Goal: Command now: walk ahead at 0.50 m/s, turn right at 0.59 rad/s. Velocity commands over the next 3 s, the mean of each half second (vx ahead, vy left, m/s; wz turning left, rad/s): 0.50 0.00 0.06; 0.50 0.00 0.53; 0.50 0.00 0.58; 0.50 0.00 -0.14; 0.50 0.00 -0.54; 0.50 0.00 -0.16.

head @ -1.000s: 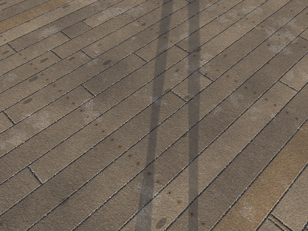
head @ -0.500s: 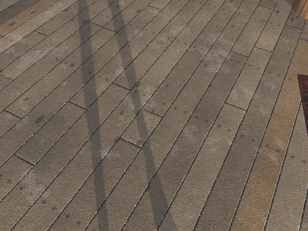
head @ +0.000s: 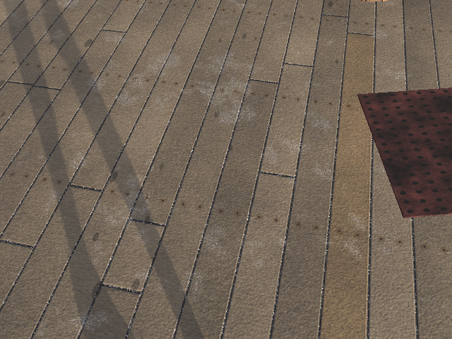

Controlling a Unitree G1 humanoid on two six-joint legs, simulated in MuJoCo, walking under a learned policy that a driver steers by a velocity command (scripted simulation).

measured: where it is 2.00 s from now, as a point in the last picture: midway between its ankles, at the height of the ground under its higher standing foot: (138, 174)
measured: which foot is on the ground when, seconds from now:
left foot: up 0.00-0.28, down 0.30-0.82, up 0.84-1.00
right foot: down 0.00-0.32, up 0.34-0.78, down 0.80-1.00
